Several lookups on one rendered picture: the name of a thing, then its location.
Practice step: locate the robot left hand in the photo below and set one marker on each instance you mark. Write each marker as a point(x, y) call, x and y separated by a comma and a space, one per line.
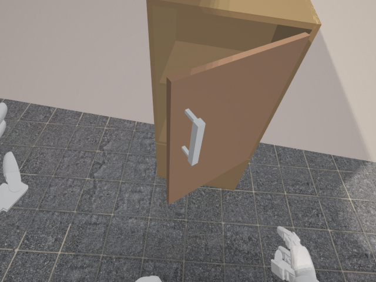
point(9, 193)

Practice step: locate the handle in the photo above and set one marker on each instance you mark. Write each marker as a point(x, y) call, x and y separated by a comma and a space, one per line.
point(196, 138)

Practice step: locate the cupboard door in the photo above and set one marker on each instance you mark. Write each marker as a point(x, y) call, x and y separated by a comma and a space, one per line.
point(234, 96)

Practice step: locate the robot right hand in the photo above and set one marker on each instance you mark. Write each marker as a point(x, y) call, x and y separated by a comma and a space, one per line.
point(297, 261)

